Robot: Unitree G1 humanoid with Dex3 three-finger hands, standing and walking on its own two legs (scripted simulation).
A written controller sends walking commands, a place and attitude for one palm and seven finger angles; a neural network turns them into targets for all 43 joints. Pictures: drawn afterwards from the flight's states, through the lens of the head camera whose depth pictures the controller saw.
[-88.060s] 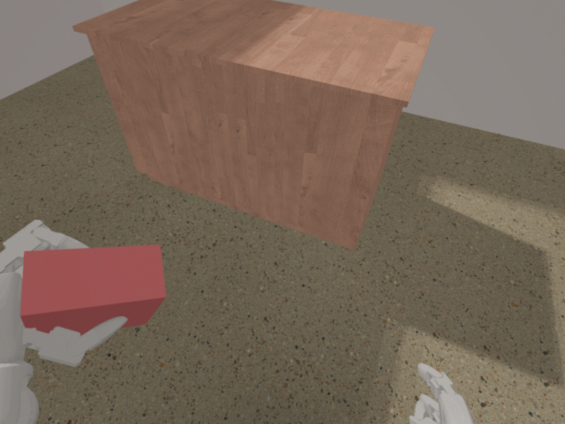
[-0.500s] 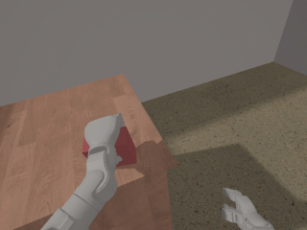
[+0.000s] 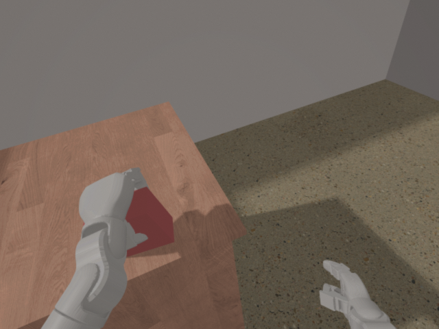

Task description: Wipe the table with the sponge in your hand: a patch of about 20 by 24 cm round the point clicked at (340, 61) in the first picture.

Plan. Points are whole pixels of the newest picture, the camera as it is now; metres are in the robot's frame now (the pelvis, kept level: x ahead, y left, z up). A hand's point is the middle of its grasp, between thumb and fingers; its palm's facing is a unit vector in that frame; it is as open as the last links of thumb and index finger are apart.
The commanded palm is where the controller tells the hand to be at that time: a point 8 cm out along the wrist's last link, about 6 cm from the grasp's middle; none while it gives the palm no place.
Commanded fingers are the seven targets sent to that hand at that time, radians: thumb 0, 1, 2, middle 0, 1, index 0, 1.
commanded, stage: slide back across to the middle lane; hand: left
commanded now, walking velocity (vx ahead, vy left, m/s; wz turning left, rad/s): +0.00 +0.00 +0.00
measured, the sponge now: (137, 229) +0.28 +0.20 +0.07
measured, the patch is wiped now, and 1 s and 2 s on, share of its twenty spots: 1.00 1.00 1.00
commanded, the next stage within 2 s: wipe forward along the middle lane in 0.04 s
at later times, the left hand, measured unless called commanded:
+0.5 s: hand (116, 208) +0.29 +0.23 +0.11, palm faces +0.08 -0.12 -0.99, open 9.8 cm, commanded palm +0.27 +0.25 +0.15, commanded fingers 0.00 0.10 1.30 -1.20 -1.60 -1.20 -1.60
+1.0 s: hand (113, 189) +0.34 +0.26 +0.11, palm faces +0.00 -0.07 -1.00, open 9.8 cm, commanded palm +0.32 +0.28 +0.14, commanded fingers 0.00 0.10 1.30 -1.20 -1.60 -1.20 -1.60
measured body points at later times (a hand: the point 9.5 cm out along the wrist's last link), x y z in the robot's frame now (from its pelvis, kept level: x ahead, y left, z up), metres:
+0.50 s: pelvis -0.01 +0.01 +0.00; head -0.04 -0.05 +0.45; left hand +0.28 +0.23 +0.16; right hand +0.23 -0.20 -0.09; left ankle -0.01 +0.13 -0.74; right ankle -0.01 -0.05 -0.74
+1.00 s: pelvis -0.01 +0.01 +0.00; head -0.03 -0.04 +0.45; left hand +0.34 +0.26 +0.16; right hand +0.19 -0.22 -0.11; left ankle -0.01 +0.13 -0.74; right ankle -0.01 -0.05 -0.74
